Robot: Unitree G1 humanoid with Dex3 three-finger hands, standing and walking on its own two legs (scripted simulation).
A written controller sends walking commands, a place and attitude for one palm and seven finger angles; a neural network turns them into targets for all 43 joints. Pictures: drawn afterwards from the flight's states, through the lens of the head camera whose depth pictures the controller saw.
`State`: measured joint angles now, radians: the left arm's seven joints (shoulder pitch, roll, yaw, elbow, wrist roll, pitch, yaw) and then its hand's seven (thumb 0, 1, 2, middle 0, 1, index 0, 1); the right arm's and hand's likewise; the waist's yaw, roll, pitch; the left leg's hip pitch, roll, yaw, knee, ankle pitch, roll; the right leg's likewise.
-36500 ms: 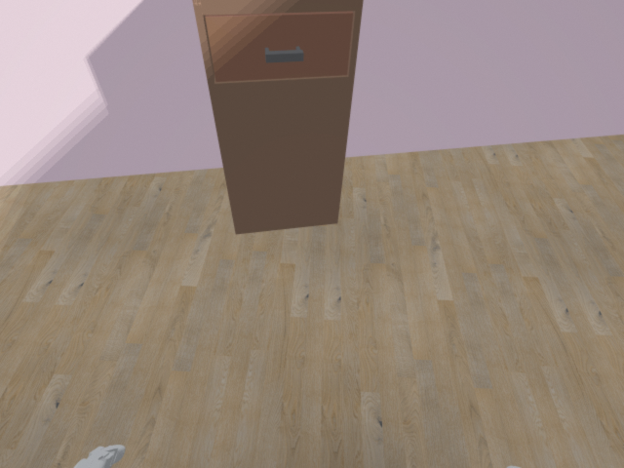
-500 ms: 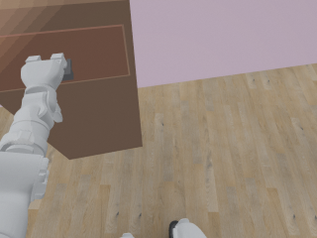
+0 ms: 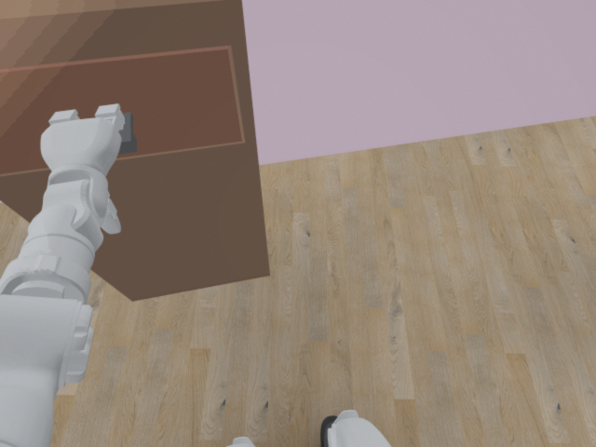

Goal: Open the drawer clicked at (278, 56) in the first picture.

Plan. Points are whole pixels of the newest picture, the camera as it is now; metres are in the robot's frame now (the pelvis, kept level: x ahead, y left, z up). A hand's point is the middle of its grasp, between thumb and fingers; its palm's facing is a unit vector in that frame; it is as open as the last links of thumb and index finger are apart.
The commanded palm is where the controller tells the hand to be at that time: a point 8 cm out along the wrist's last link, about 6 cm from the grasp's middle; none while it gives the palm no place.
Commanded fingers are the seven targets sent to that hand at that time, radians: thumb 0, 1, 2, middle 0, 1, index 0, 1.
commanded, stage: close the thumb around the handle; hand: left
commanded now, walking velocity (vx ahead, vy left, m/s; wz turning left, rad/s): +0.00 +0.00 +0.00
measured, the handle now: (95, 134) +0.55 +0.26 +0.05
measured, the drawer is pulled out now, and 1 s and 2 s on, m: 0.00 0.00 0.04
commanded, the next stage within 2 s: pull the drawer open in 0.76 s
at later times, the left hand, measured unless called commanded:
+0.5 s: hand (100, 173) +0.49 +0.25 +0.03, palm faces -0.06 +0.01 -1.00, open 8.7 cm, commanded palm +0.47 +0.24 +0.08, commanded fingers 0.00 0.79 0.85 -0.39 -1.34 -0.39 -1.34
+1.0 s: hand (100, 173) +0.49 +0.25 +0.03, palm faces -0.06 +0.00 -1.00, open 5.9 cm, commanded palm +0.46 +0.24 +0.08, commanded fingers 0.00 0.90 0.90 -0.40 -1.35 -0.40 -1.35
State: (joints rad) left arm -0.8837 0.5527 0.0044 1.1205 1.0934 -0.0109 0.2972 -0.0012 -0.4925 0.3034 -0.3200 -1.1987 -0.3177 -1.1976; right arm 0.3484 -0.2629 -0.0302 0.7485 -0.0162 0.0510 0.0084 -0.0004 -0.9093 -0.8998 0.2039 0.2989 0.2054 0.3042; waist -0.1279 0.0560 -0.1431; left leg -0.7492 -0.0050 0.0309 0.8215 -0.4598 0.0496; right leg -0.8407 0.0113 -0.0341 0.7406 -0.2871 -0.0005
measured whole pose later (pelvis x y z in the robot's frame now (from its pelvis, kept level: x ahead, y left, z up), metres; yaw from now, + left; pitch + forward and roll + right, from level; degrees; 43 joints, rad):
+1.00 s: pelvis +0.00 +0.00 +0.00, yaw +0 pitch +22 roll -2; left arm -0.85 0.56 0.01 1.09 1.09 -0.03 0.30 0.00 0.68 0.80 -0.37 -1.34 -0.37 -1.34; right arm 0.35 -0.27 -0.04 0.75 -0.02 0.05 0.01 0.00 -0.91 -0.90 0.20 0.30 0.20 0.30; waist -0.12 0.05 -0.14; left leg -0.74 0.00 0.04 0.82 -0.46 0.05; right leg -0.84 0.01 -0.03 0.74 -0.29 0.00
